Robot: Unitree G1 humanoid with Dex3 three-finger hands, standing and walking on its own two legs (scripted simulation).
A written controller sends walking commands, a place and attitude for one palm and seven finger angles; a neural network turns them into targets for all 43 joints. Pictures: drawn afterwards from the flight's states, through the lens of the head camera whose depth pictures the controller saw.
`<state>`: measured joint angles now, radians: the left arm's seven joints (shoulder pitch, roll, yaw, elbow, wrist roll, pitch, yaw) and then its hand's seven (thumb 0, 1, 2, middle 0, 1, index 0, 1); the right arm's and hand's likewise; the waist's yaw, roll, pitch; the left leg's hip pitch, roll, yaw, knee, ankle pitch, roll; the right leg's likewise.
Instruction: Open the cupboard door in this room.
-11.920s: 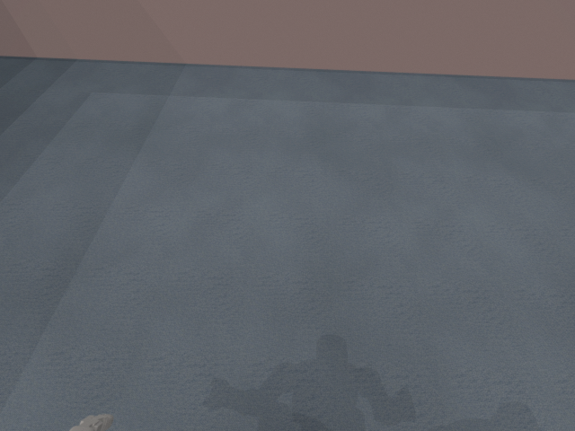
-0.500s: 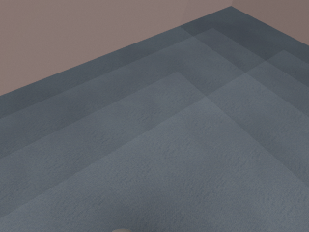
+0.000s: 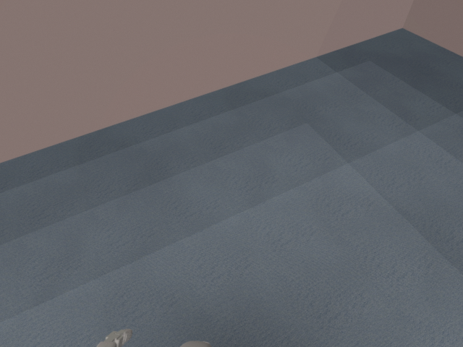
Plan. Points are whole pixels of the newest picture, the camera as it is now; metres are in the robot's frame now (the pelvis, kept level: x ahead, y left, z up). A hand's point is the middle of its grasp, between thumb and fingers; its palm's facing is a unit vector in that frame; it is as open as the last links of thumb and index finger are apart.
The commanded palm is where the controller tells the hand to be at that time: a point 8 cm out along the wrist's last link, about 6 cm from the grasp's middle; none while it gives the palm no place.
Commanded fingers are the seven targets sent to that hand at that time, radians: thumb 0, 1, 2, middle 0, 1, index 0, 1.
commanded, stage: turn or walk to find it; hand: left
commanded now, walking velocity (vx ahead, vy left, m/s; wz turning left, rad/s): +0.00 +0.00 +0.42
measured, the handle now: out of the picture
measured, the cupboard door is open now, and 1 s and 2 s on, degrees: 0 0 0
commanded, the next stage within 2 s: none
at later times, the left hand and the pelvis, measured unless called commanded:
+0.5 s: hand out of the picture -0.05 +0.25 -0.18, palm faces +0.26 -0.93 -0.24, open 7.4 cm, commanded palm none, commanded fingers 0.00 0.90 0.90 -0.20 -0.30 -0.20 -0.30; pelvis -0.03 +0.04 +0.00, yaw +12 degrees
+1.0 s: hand out of the picture -0.02 +0.21 -0.13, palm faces +0.39 -0.88 -0.28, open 7.4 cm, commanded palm none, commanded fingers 0.00 0.90 0.90 -0.20 -0.30 -0.20 -0.30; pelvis -0.04 -0.01 +0.01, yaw +24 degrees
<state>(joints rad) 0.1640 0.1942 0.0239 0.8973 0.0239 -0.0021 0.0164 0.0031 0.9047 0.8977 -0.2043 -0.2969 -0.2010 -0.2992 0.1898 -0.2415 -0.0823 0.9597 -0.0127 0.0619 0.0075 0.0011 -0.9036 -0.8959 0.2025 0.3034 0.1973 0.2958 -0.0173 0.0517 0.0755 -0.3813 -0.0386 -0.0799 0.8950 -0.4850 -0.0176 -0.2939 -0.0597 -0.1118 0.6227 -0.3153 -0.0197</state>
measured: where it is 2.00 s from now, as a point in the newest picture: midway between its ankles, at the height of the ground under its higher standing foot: outside the picture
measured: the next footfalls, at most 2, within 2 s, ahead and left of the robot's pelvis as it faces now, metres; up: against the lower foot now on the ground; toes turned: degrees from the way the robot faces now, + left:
left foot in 0.40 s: -0.01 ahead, +0.14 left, +0.00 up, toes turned +16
right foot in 0.90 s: +0.04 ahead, -0.09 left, +0.00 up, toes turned +18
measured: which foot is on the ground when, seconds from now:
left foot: up 0.00-0.38, down 0.40-0.90, up 0.92-1.00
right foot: down 0.00-0.40, up 0.42-0.88, down 0.90-1.00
